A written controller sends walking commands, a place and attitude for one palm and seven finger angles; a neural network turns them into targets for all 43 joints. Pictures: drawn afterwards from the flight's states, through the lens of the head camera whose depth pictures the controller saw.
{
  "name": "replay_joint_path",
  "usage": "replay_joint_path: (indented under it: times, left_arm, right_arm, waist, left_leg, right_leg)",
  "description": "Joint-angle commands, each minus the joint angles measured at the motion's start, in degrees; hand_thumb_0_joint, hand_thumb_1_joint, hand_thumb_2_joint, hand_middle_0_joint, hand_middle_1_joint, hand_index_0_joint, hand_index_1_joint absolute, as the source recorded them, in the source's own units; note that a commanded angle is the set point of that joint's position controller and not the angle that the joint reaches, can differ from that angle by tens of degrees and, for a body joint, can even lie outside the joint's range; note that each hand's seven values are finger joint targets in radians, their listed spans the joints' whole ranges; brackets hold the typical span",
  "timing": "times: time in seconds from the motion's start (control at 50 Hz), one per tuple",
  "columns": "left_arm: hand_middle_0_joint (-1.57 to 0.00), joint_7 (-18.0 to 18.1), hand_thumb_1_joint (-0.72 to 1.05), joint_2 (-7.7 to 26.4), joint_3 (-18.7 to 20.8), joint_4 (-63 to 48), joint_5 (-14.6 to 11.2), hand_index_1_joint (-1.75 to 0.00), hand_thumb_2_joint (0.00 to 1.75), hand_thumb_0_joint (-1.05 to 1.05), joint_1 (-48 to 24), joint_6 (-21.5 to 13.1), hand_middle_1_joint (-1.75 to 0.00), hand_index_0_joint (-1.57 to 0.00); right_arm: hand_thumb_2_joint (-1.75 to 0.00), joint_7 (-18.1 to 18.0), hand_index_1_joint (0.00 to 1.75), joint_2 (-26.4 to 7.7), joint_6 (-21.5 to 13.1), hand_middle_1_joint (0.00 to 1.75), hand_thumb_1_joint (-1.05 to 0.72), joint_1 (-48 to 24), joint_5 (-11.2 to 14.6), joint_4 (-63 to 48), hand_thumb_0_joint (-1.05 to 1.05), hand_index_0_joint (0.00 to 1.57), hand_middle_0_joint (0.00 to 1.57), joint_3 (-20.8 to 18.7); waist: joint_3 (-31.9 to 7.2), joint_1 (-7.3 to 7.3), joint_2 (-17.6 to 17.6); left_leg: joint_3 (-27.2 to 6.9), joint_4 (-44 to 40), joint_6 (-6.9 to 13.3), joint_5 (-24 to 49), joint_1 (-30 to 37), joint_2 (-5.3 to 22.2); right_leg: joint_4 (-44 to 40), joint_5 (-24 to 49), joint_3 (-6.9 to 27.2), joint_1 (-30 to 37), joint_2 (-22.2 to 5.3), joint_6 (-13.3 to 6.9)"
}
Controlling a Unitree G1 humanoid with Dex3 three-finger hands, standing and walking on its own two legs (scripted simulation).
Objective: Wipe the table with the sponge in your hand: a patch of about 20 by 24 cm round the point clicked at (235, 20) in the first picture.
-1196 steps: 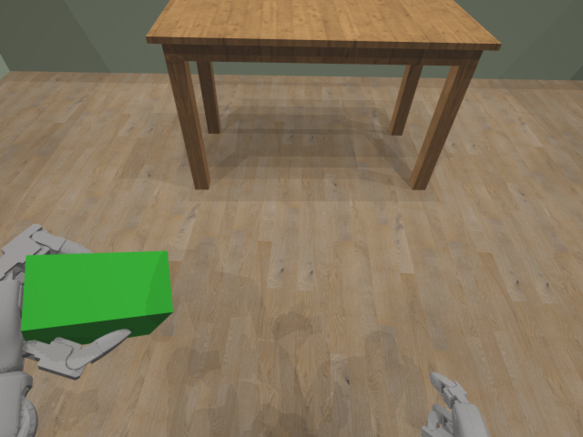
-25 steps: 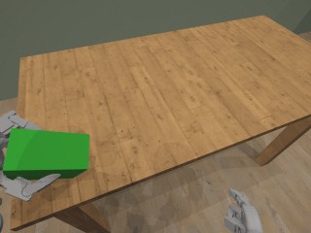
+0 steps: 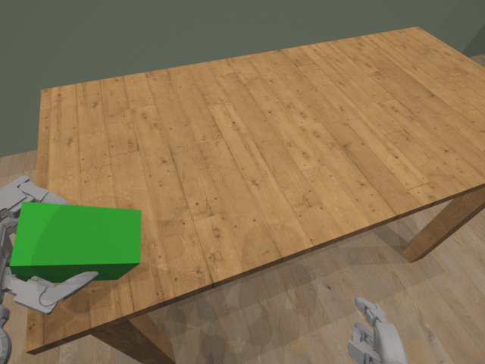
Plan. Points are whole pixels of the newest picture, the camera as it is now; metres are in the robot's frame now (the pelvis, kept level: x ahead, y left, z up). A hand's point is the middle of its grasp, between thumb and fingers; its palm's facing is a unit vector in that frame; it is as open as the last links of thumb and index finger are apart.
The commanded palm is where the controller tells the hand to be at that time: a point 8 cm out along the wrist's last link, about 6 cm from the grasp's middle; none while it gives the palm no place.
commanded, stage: shuffle to correct the standing spot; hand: left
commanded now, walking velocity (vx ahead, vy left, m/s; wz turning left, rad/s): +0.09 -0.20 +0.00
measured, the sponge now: (95, 247) +0.23 +0.21 +0.13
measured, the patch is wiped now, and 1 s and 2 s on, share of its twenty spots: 0.00 0.00 0.00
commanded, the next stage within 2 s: none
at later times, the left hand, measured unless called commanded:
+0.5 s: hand (49, 248) +0.22 +0.24 +0.16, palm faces +0.32 -0.85 -0.42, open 10.2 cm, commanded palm +0.16 +0.28 +0.18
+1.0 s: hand (58, 244) +0.22 +0.23 +0.16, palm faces +0.32 -0.85 -0.42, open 10.2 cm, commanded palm +0.16 +0.27 +0.18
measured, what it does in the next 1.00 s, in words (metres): stands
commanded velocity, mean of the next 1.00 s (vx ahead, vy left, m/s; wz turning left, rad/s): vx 0.10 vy -0.20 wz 0.00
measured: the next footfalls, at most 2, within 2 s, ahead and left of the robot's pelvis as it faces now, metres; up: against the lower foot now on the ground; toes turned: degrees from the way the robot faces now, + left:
none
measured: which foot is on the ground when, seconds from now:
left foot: down 0.00-1.00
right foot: down 0.00-1.00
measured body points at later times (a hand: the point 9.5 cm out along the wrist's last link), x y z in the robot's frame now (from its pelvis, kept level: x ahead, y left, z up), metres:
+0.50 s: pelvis +0.00 +0.00 +0.00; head +0.02 +0.00 +0.45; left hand +0.19 +0.28 +0.18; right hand +0.17 -0.23 -0.08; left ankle -0.01 +0.16 -0.73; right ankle +0.00 -0.06 -0.73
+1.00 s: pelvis +0.00 -0.01 +0.00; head +0.03 -0.01 +0.45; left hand +0.20 +0.28 +0.18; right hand +0.18 -0.23 -0.09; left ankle -0.01 +0.16 -0.73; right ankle +0.00 -0.06 -0.73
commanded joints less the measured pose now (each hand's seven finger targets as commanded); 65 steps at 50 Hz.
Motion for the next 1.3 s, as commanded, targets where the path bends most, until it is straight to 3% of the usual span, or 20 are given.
replay_joint_path:
  times: [0.0, 0.14, 0.16, 0.24, 0.28, 0.36, 0.44, 0.48, 0.54, 0.66, 0.74, 0.78, 0.94, 1.04, 1.14, 1.18, 1.28]
  left_arm:
    - [-1.20, 1.4, 0.10, 9.7, 7.4, -12.3, -0.5, -1.60, 1.30, 0.00, -2.9, -4.1, -1.60, -1.20]
    - [-1.20, 1.5, 0.10, 9.5, 7.3, -10.7, -0.6, -1.60, 1.30, 0.00, -3.1, -3.8, -1.60, -1.20]
    - [-1.20, 1.5, 0.10, 9.4, 6.7, -11.8, -0.9, -1.60, 1.30, 0.00, -3.0, -3.8, -1.60, -1.20]
    - [-1.20, 1.6, 0.10, 9.2, 6.9, -11.5, -0.6, -1.60, 1.30, 0.00, -3.8, -3.8, -1.60, -1.20]
    - [-1.20, 1.8, 0.10, 9.4, 6.8, -12.5, -0.7, -1.60, 1.30, 0.00, -3.5, -4.1, -1.60, -1.20]
    - [-1.20, 1.8, 0.10, 10.4, 7.6, -12.3, -0.8, -1.60, 1.30, 0.00, -1.7, -3.9, -1.60, -1.20]
    - [-1.20, 1.6, 0.10, 9.6, 7.5, -10.8, -0.8, -1.60, 1.30, 0.00, -2.1, -3.9, -1.60, -1.20]
    - [-1.20, 1.6, 0.10, 9.1, 7.0, -10.8, -0.8, -1.60, 1.30, 0.00, -1.7, -3.8, -1.60, -1.20]
    - [-1.20, 1.7, 0.10, 9.4, 7.3, -10.4, -0.7, -1.60, 1.30, 0.00, -2.4, -3.7, -1.60, -1.20]
    - [-1.20, 1.8, 0.10, 9.4, 6.2, -11.0, -0.8, -1.60, 1.30, 0.00, -3.7, -3.5, -1.60, -1.20]
    - [-1.20, 1.9, 0.10, 9.0, 6.1, -10.3, -0.5, -1.60, 1.30, 0.00, -4.9, -3.4, -1.60, -1.20]
    - [-1.20, 2.0, 0.10, 9.2, 6.4, -10.7, -0.7, -1.60, 1.30, 0.00, -4.0, -3.6, -1.60, -1.20]
    - [-1.20, 1.7, 0.10, 9.6, 7.2, -11.4, -1.0, -1.60, 1.30, 0.00, -2.6, -3.7, -1.60, -1.20]
    - [-1.20, 1.6, 0.10, 9.9, 7.7, -10.4, -1.2, -1.60, 1.30, 0.00, -1.6, -3.6, -1.60, -1.20]
    - [-1.20, 1.7, 0.10, 9.6, 7.1, -11.3, -1.2, -1.60, 1.30, 0.00, -2.0, -3.7, -1.60, -1.20]
    - [-1.20, 1.7, 0.10, 9.4, 6.7, -11.9, -1.1, -1.60, 1.30, 0.00, -2.3, -3.8, -1.60, -1.20]
    - [-1.20, 1.9, 0.10, 8.9, 6.1, -10.0, -0.9, -1.60, 1.30, 0.00, -3.4, -3.3, -1.60, -1.20]
  right_arm:
    - [-0.90, -0.6, 0.30, -7.4, -3.0, 0.30, -0.90, -4.0, 0.0, -9.0, 0.00, 0.20, 0.20, -2.8]
    - [-0.90, -0.7, 0.30, -7.4, -2.9, 0.30, -0.90, -3.9, 0.0, -8.6, 0.00, 0.20, 0.20, -2.8]
    - [-0.90, -0.8, 0.30, -7.3, -3.0, 0.30, -0.90, -4.7, 0.5, -8.6, 0.00, 0.20, 0.20, -2.6]
    - [-0.90, -0.7, 0.30, -7.3, -3.0, 0.30, -0.90, -4.1, 0.1, -8.6, 0.00, 0.20, 0.20, -2.8]
    - [-0.90, -0.7, 0.30, -7.3, -3.0, 0.30, -0.90, -4.7, 0.1, -8.7, 0.00, 0.20, 0.20, -2.5]
    - [-0.90, -0.6, 0.30, -7.2, -2.9, 0.30, -0.90, -4.9, 0.5, -8.6, 0.00, 0.20, 0.20, -2.6]
    - [-0.90, -0.6, 0.30, -7.4, -2.7, 0.30, -0.90, -4.0, 0.2, -8.6, 0.00, 0.20, 0.20, -2.7]
    - [-0.90, -0.7, 0.30, -7.3, -2.7, 0.30, -0.90, -4.6, 0.2, -8.8, 0.00, 0.20, 0.20, -2.4]
    - [-0.90, -0.7, 0.30, -7.4, -2.6, 0.30, -0.90, -4.0, 0.1, -8.7, 0.00, 0.20, 0.20, -2.6]
    - [-0.90, -0.9, 0.30, -7.3, -3.1, 0.30, -0.90, -5.2, 0.5, -8.4, 0.00, 0.20, 0.20, -2.2]
    - [-0.90, -0.7, 0.30, -7.3, -3.0, 0.30, -0.90, -4.1, 0.2, -8.3, 0.00, 0.20, 0.20, -2.5]
    - [-0.90, -0.9, 0.30, -7.2, -3.1, 0.30, -0.90, -4.6, 0.2, -8.4, 0.00, 0.20, 0.20, -2.2]
    - [-0.90, -0.4, 0.30, -7.4, -2.8, 0.30, -0.90, -3.9, 0.2, -8.5, 0.00, 0.20, 0.20, -2.8]
    - [-0.90, -0.5, 0.30, -7.4, -2.4, 0.30, -0.90, -4.1, 0.3, -8.6, 0.00, 0.20, 0.20, -2.6]
    - [-0.90, -0.6, 0.30, -7.5, -2.4, 0.30, -0.90, -4.2, 0.3, -8.7, 0.00, 0.20, 0.20, -2.6]
    - [-0.90, -0.8, 0.30, -7.5, -2.6, 0.30, -0.90, -4.9, 0.3, -8.7, 0.00, 0.20, 0.20, -2.4]
    - [-0.90, -0.9, 0.30, -7.5, -2.9, 0.30, -0.90, -4.7, 0.3, -8.5, 0.00, 0.20, 0.20, -2.3]
  waist:
    - [-9.7, -0.25, 4.5]
    - [-9.7, -0.30, 2.3]
    - [-9.9, -0.59, 3.7]
    - [-9.7, -0.29, 2.3]
    - [-10.2, -0.42, 4.9]
    - [-10.7, -0.46, 4.3]
    - [-9.2, -0.28, 3.2]
    - [-8.9, -0.42, 5.3]
    - [-9.6, -0.26, 2.6]
    - [-8.6, -0.44, 4.8]
    - [-8.5, -0.30, 2.9]
    - [-9.2, -0.43, 4.0]
    - [-12.4, -0.37, 2.8]
    - [-11.0, -0.39, 2.1]
    - [-10.5, -0.34, 3.1]
    - [-10.6, -0.33, 5.0]
    - [-9.3, -0.32, 3.7]
  left_leg:
    - [-3.1, -3.3, 6.2, 11.5, 2.0, 3.7]
    - [-1.9, -2.0, 5.9, 8.2, 1.6, 2.7]
    - [-2.4, -2.9, 5.9, 8.7, 3.0, 2.4]
    - [-2.1, -1.5, 5.8, 10.4, 1.7, 2.5]
    - [-2.7, -2.8, 6.1, 10.9, 2.6, 2.8]
    - [-2.3, -1.9, 5.9, 14.1, 3.7, 2.8]
    - [-2.8, -2.7, 5.9, 9.0, 0.8, 3.0]
    - [-3.1, -4.1, 6.2, 6.3, 1.0, 3.1]
    - [-2.4, -2.7, 6.0, 7.2, 0.9, 2.9]
    - [-3.3, -4.4, 6.1, 7.6, 2.4, 2.9]
    - [-3.0, -3.4, 6.0, 4.3, 0.3, 2.4]
    - [-3.1, -4.0, 6.3, 5.1, 1.7, 2.5]
    - [-1.8, 0.3, 5.5, 17.8, 2.8, 2.3]
    - [-2.0, -0.4, 5.5, 13.4, 1.5, 2.2]
    - [-2.7, -1.9, 5.7, 11.3, 1.3, 2.4]
    - [-3.5, -3.6, 6.1, 11.0, 2.4, 3.0]
    - [-3.3, -3.8, 6.2, 6.9, 1.4, 2.7]
  right_leg:
    - [-4.3, 12.9, 7.6, 3.7, -8.7, 2.1]
    - [-5.5, 12.4, 8.9, 3.1, -9.7, 1.8]
    - [-5.1, 12.6, 8.7, 2.2, -9.5, 1.5]
    - [-5.3, 14.3, 9.1, 3.6, -10.1, 1.7]
    - [-4.6, 13.8, 8.2, 3.4, -9.7, 1.7]
    - [-4.5, 17.0, 8.3, 3.5, -9.9, 1.7]
    - [-5.4, 12.3, 8.4, 3.5, -9.7, 1.8]
    - [-5.4, 9.0, 7.7, 2.5, -9.2, 2.2]
    - [-5.9, 10.9, 8.4, 3.4, -9.7, 2.2]
    - [-5.5, 10.2, 7.9, 1.3, -9.2, 2.2]
    - [-6.5, 7.8, 8.8, 2.2, -9.8, 1.9]
    - [-6.0, 8.0, 8.4, 1.7, -9.6, 1.9]
    - [-3.7, 21.5, 8.3, 5.7, -10.8, 1.4]
    - [-4.5, 17.5, 8.2, 4.6, -10.6, 1.6]
    - [-4.7, 14.6, 8.2, 3.6, -10.3, 1.9]
    - [-4.3, 12.7, 7.7, 2.7, -9.7, 2.3]
    - [-5.5, 9.4, 7.9, 2.0, -9.5, 2.5]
